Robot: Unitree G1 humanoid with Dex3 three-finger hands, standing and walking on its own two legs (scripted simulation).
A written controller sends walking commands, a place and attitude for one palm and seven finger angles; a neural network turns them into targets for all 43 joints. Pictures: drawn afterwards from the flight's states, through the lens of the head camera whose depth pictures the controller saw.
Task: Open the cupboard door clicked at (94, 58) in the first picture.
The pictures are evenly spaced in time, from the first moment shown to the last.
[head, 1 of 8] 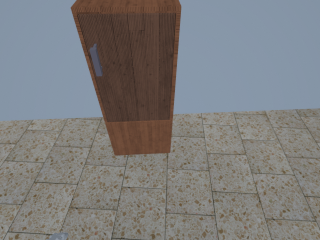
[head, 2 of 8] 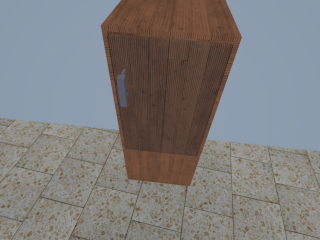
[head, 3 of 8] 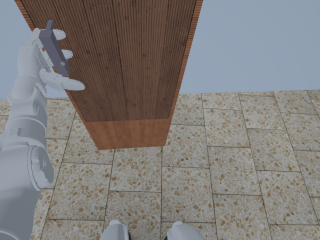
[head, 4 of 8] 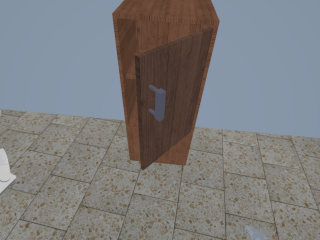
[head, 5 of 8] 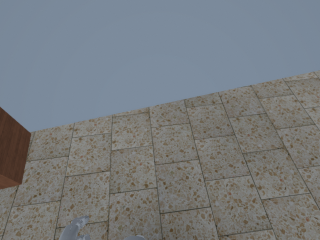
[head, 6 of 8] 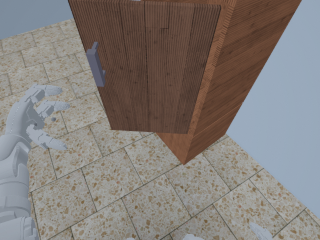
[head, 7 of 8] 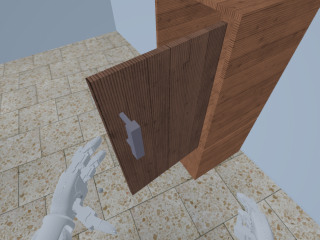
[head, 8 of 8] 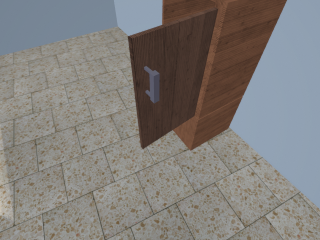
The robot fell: no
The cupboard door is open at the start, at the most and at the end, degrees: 0 96 95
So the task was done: yes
